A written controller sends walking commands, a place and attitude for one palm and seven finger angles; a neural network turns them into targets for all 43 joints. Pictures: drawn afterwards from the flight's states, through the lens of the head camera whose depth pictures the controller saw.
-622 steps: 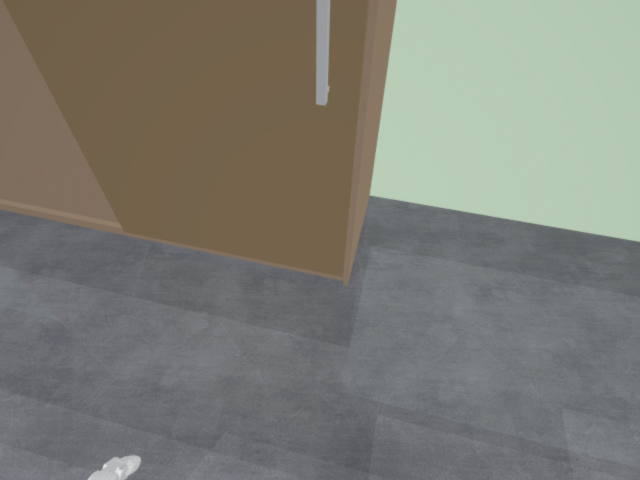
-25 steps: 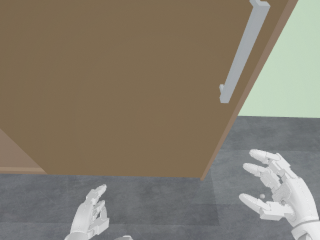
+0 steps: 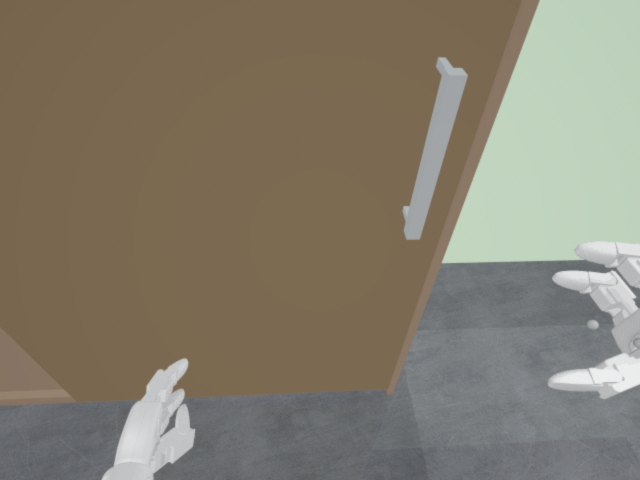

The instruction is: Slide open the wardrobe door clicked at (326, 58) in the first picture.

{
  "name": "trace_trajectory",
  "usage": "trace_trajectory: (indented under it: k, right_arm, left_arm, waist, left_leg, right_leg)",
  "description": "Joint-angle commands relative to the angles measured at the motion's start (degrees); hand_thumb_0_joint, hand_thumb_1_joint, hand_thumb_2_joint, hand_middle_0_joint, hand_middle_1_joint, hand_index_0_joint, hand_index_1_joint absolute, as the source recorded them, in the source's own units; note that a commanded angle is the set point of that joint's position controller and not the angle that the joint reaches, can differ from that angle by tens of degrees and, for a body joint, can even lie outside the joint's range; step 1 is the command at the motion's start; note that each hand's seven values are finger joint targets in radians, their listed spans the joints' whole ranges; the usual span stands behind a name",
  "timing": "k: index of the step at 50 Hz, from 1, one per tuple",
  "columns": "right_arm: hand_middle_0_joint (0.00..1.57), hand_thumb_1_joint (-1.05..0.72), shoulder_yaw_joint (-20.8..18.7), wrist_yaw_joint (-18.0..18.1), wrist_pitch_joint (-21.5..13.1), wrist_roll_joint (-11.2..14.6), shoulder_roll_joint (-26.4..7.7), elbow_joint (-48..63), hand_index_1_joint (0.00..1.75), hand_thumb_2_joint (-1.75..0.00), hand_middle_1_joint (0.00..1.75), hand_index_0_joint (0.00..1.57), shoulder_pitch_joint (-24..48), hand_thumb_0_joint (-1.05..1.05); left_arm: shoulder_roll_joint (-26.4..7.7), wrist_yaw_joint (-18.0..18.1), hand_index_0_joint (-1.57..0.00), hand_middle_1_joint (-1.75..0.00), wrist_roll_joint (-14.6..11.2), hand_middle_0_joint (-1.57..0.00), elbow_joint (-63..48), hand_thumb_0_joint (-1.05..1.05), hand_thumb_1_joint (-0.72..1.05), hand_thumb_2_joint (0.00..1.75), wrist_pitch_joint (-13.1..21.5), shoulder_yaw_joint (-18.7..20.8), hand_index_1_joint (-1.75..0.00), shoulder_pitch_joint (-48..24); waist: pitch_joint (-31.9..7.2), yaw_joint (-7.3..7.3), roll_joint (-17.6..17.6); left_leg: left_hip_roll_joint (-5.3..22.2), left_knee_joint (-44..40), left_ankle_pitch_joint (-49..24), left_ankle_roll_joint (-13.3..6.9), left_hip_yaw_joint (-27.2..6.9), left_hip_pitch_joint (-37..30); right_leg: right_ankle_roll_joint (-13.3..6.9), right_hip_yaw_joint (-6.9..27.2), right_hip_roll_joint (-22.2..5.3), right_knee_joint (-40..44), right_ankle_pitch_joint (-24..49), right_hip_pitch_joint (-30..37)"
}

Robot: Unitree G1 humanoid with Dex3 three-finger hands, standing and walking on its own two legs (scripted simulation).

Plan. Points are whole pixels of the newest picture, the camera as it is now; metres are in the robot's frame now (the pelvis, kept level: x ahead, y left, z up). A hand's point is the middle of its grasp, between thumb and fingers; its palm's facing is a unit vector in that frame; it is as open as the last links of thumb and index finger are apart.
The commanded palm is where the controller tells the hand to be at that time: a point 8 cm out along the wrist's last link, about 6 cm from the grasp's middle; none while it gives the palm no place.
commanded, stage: raise the hand with hooked fingers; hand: right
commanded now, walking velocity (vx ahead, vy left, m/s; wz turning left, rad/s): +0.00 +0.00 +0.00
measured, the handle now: (425, 158) +0.52 -0.14 +0.16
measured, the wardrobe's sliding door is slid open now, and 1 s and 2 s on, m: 0.00 0.00 0.00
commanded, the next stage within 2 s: move the hooked fingers beside the handle in 0.82 s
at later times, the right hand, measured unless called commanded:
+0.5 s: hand (582, 286) +0.28 -0.26 +0.17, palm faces -0.02 +1.00 -0.08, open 14.0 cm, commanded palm +0.24 -0.31 +0.19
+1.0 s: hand (590, 279) +0.28 -0.26 +0.18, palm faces +0.03 +1.00 -0.06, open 13.9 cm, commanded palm +0.26 -0.30 +0.19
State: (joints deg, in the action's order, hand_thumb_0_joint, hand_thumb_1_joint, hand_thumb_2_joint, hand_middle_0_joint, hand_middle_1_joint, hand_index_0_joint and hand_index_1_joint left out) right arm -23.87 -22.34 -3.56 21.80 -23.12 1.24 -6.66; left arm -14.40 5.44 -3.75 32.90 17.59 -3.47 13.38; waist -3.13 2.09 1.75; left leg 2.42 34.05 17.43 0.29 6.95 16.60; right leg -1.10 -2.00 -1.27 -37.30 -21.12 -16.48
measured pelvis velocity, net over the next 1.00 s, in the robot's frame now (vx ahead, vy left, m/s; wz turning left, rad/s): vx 0.00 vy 0.02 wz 0.01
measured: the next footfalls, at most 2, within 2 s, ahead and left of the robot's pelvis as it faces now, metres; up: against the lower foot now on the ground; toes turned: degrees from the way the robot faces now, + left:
none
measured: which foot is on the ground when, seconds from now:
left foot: down 0.00-1.00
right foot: down 0.00-1.00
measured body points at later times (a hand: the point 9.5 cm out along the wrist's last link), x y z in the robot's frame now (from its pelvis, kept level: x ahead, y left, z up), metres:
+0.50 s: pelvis +0.00 +0.01 +0.01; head -0.01 +0.04 +0.46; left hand +0.17 +0.26 -0.07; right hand +0.28 -0.31 +0.17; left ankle +0.01 +0.12 -0.73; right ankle -0.01 -0.10 -0.73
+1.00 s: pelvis +0.00 +0.02 +0.01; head -0.01 +0.03 +0.46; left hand +0.19 +0.25 -0.06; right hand +0.27 -0.31 +0.19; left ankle +0.01 +0.12 -0.73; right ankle -0.01 -0.10 -0.73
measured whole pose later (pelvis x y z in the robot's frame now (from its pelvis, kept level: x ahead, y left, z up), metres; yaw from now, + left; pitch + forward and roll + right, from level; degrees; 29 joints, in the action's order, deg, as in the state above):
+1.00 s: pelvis +0.00 +0.02 +0.01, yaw +0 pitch -1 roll +1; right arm -28.0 -28.0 5.7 20.8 -27.0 -9.8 5.5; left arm -15.1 6.0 -4.7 34.2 13.2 -4.2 13.3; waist -1.7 2.1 2.6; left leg 1.4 28.8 15.3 -0.9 6.8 12.4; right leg 0.1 -2.2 -1.8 -30.2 -17.8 -11.2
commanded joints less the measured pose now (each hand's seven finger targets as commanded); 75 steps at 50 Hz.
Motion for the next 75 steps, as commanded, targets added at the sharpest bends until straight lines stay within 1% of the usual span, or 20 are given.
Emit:
trace_trajectory:
  k: [1,4,7,9,12,17,20,25,28,32,35,38,41,44,51,53,57,64,69,75]
  right_arm:
    - [0.3,0.5,-1.06,-3.08,5.51,-0.62,-10.5,1.87,1.2,-0.3,1.2,0.3,11.4,0.0]
    - [0.3,0.5,-3.72,-3.9,6.84,-1.15,-15.12,6.05,1.2,-0.3,1.2,0.3,19.07,0.0]
    - [0.3,0.5,-9.5,-3.11,3.42,-0.48,-20.86,12.97,1.2,-0.3,1.2,0.3,25.2,0.0]
    - [0.3,0.5,-11.75,-2.38,1.07,0.18,-22.65,14.14,1.2,-0.3,1.2,0.3,26.88,0.0]
    - [0.3,0.5,-11.19,-2.85,1.06,0.26,-21.26,7.45,1.2,-0.3,1.2,0.3,27.05,0.0]
    - [0.3,0.5,-5.7,-6.28,10.48,-0.99,-18.55,-9.07,1.2,-0.3,1.2,0.3,26.84,0.0]
    - [0.3,0.5,-3.62,-8.55,13.7,-0.92,-16.97,-9.83,1.2,-0.3,1.2,0.3,23.86,0.0]
    - [0.3,0.5,-12.4,-6.42,6.59,0.71,-24.82,7.7,1.2,-0.3,1.2,0.3,28.21,0.0]
    - [0.3,0.5,-17.31,-3.17,2.2,1.22,-27.76,9.3,1.2,-0.3,1.2,0.3,26.14,0.0]
    - [0.3,0.5,-12.46,-1.94,4.59,-0.7,-22.17,2.25,1.2,-0.3,1.2,0.3,26.73,0.0]
    - [0.3,0.5,-6.9,-3.51,8.89,-1.66,-18.69,-1.64,1.2,-0.3,1.2,0.3,27.66,0.0]
    - [0.3,0.5,-3.87,-5.36,10.32,-1.46,-17.14,-1.01,1.2,-0.3,1.2,0.3,28.25,0.0]
    - [0.3,0.5,-9.29,-6.0,8.2,-0.33,-21.59,2.42,1.2,-0.3,1.2,0.3,28.12,0.0]
    - [0.3,0.5,-12.88,-5.43,5.52,0.67,-23.73,3.65,1.2,-0.3,1.2,0.3,27.23,0.0]
    - [0.3,0.5,-5.93,-4.48,7.69,-1.62,-19.38,-4.27,1.2,-0.3,1.2,0.3,34.05,0.0]
    - [0.3,0.5,-2.53,-4.6,7.75,-2.3,-17.67,-3.05,1.2,-0.3,1.2,0.3,37.59,0.0]
    - [0.3,0.5,-4.85,-4.37,5.85,-2.58,-20.29,-1.34,1.2,-0.3,1.2,0.3,39.78,0.0]
    - [0.3,0.5,-8.29,-2.04,5.99,-2.78,-21.64,-9.39,1.2,-0.3,1.2,0.3,37.07,0.0]
    - [0.3,0.5,-4.9,-1.75,7.46,-3.93,-19.3,-7.66,1.2,-0.3,1.2,0.3,39.24,0.0]
    - [0.3,0.5,-3.87,-1.44,4.73,-3.49,-18.69,-6.28,1.2,-0.3,1.2,0.3,45.15,0.0]
  left_arm:
    - [-8.63,1.05,-0.2,-0.3,-1.14,-0.2,-7.87,0.0,0.9,0.9,1.32,2.64,-0.3,-4.3]
    - [-8.52,1.25,-0.2,-0.3,-1.04,-0.2,-8.89,0.0,0.9,0.9,0.51,2.31,-0.3,-5.46]
    - [-7.38,1.42,-0.2,-0.3,-0.34,-0.2,-9.4,0.0,0.9,0.9,0.99,1.82,-0.3,-6.44]
    - [-6.97,1.41,-0.2,-0.3,-0.05,-0.2,-8.6,0.0,0.9,0.9,1.19,1.2,-0.3,-6.47]
    - [-6.99,1.74,-0.2,-0.3,-0.38,-0.2,-6.84,0.0,0.9,0.9,1.31,1.13,-0.3,-6.01]
    - [-8.83,1.75,-0.2,-0.3,-1.69,-0.2,-6.22,0.0,0.9,0.9,-0.47,1.58,-0.3,-5.15]
    - [-9.54,0.94,-0.2,-0.3,-2.13,-0.2,-8.08,0.0,0.9,0.9,-1.51,2.24,-0.3,-5.67]
    - [-7.85,0.28,-0.2,-0.3,-0.98,-0.2,-10.55,0.0,0.9,0.9,-0.9,2.25,-0.3,-7.71]
    - [-7.41,0.47,-0.2,-0.3,-0.25,-0.2,-9.12,0.0,0.9,0.9,0.01,2.04,-0.3,-6.87]
    - [-7.56,1.16,-0.2,-0.3,-1.01,-0.2,-7.5,0.0,0.9,0.9,-0.05,2.14,-0.3,-6.3]
    - [-8.35,1.5,-0.2,-0.3,-1.59,-0.2,-7.51,0.0,0.9,0.9,-0.77,2.38,-0.3,-5.83]
    - [-8.55,1.63,-0.2,-0.3,-1.72,-0.2,-8.1,0.0,0.9,0.9,-1.09,2.39,-0.3,-5.78]
    - [-8.47,1.51,-0.2,-0.3,-1.27,-0.2,-8.78,0.0,0.9,0.9,-0.87,2.61,-0.3,-6.78]
    - [-7.96,1.11,-0.2,-0.3,-0.87,-0.2,-8.46,0.0,0.9,0.9,-0.79,2.24,-0.3,-7.14]
    - [-8.22,1.88,-0.2,-0.3,-1.52,-0.2,-7.08,0.0,0.9,0.9,-1.46,2.05,-0.3,-6.18]
    - [-8.03,2.18,-0.2,-0.3,-1.54,-0.2,-7.11,0.0,0.9,0.9,-1.5,2.18,-0.3,-5.86]
    - [-8.22,2.41,-0.2,-0.3,-1.2,-0.2,-7.32,0.0,0.9,0.9,-1.43,2.3,-0.3,-5.46]
    - [-8.4,1.68,-0.2,-0.3,-1.0,-0.2,-6.79,0.0,0.9,0.9,-2.23,2.3,-0.3,-5.06]
    - [-8.4,1.1,-0.2,-0.3,-1.21,-0.2,-7.95,0.0,0.9,0.9,-2.9,2.66,-0.3,-4.84]
    - [-8.52,1.69,-0.2,-0.3,-0.97,-0.2,-7.05,0.0,0.9,0.9,-3.21,2.91,-0.3,-3.61]
  waist:
    - [0.24,-0.73,0.37]
    - [-4.96,-0.44,1.28]
    - [-12.5,0.37,3.01]
    - [-13.28,0.55,5.02]
    - [-8.99,0.14,7.99]
    - [0.12,-0.73,2.41]
    - [-2.54,-0.39,-1.82]
    - [-15.45,1.1,0.4]
    - [-14.04,1.82,1.96]
    - [-4.58,0.43,9.67]
    - [-2.33,-0.78,5.33]
    - [-4.04,-1.38,0.61]
    - [-10.88,-0.2,-1.14]
    - [-12.29,0.62,0.27]
    - [-3.09,-1.54,5.68]
    - [-4.21,-2.36,4.33]
    - [-10.93,-1.82,3.38]
    - [-9.28,-0.08,2.06]
    - [-10.32,-0.65,2.5]
    - [-12.79,-2.15,1.86]
  left_leg:
    - [-2.14,-5.89,-9.17,-1.07,-1.81,-0.75]
    - [-1.96,-6.52,-9.8,-1.2,-2.43,-3.6]
    - [-2.15,-6.4,-12.74,-1.42,-2.5,-7.1]
    - [-2.33,-7.01,-14.21,-1.66,-2.64,-9.0]
    - [-2.28,-8.04,-15.28,-1.78,-2.35,-7.33]
    - [-1.63,-10.21,-10.59,-1.4,-2.5,-3.72]
    - [-1.14,-9.29,-12.69,-1.06,-3.3,-4.77]
    - [-1.23,-7.68,-16.08,-1.07,-4.4,-11.17]
    - [-1.44,-8.25,-16.79,-1.11,-4.34,-12.39]
    - [-1.27,-9.53,-14.05,-1.49,-3.76,-6.49]
    - [-1.05,-10.3,-12.99,-1.0,-4.21,-5.39]
    - [-1.27,-9.97,-13.71,-0.79,-4.11,-6.14]
    - [-1.12,-8.56,-16.88,-0.55,-4.49,-9.16]
    - [-1.31,-8.15,-19.14,-0.79,-4.31,-10.77]
    - [-1.38,-9.88,-11.72,-1.15,-3.74,-3.59]
    - [-1.38,-10.03,-11.99,-1.25,-3.84,-3.91]
    - [-1.61,-8.84,-14.36,-1.32,-3.29,-6.38]
    - [-1.26,-8.5,-15.95,-1.71,-3.02,-7.36]
    - [-1.25,-7.93,-18.53,-1.7,-2.94,-7.02]
    - [-1.59,-8.01,-18.57,-1.51,-3.16,-6.6]
  right_leg:
    - [0.15,4.67,0.27,9.42,11.71,0.18]
    - [-0.29,4.42,0.7,9.49,13.04,3.16]
    - [-0.29,4.87,0.9,9.65,16.98,8.03]
    - [-0.04,4.66,0.93,10.21,18.65,8.92]
    - [0.24,4.25,0.92,11.12,18.67,9.05]
    - [-0.03,4.3,0.91,12.83,12.75,4.2]
    - [-0.43,3.71,1.12,11.02,14.35,3.83]
    - [-0.75,3.33,1.57,9.47,18.9,8.21]
    - [-0.65,2.82,1.33,9.92,19.31,7.4]
    - [-0.11,2.14,1.23,11.72,15.81,6.47]
    - [-0.36,2.37,0.92,11.66,14.26,5.64]
    - [-0.8,2.89,0.79,11.04,15.12,6.53]
    - [-1.03,3.18,1.22,9.91,17.57,7.97]
    - [-0.89,2.94,1.38,10.09,19.54,8.13]
    - [-0.39,3.07,1.2,11.63,13.74,6.57]
    - [-0.64,3.32,0.81,11.48,14.39,8.06]
    - [-0.68,3.86,1.1,11.18,16.82,10.29]
    - [-0.28,3.44,0.91,12.07,18.54,7.19]
    - [-0.29,3.26,0.54,11.75,21.48,8.25]
    - [-0.48,3.12,0.5,11.31,21.48,10.21]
